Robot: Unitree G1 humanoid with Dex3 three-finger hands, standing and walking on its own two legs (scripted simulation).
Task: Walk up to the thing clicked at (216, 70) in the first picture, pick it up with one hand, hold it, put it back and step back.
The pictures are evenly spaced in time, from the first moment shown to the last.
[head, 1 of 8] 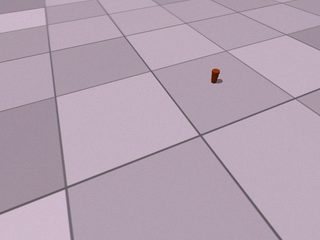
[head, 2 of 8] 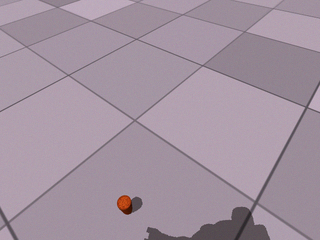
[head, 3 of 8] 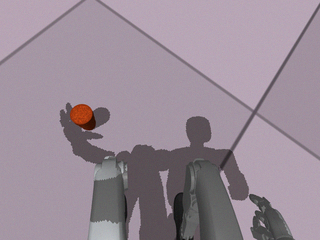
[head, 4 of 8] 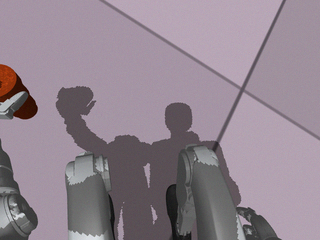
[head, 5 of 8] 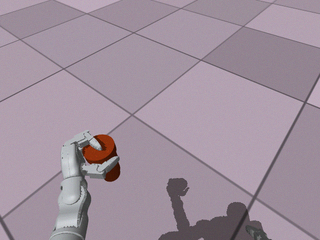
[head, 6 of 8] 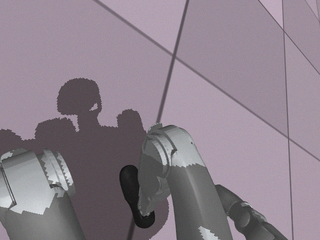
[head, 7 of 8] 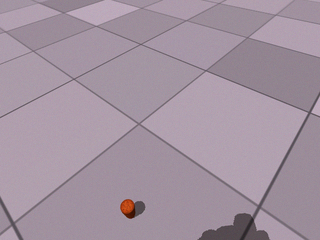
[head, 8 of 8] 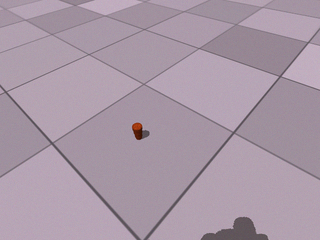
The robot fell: no
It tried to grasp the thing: yes
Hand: left
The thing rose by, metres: 0.67
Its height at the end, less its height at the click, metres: +0.00
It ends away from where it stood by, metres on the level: 0.01
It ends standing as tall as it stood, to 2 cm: yes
